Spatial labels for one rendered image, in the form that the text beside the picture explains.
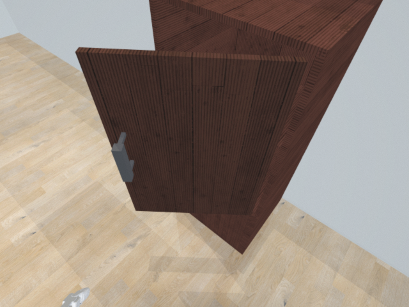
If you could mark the handle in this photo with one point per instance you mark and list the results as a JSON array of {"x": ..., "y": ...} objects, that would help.
[{"x": 121, "y": 158}]

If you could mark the robot left hand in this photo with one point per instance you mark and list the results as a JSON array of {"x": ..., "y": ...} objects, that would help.
[{"x": 76, "y": 299}]

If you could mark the cupboard door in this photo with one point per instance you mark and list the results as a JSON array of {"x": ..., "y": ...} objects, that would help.
[{"x": 202, "y": 128}]

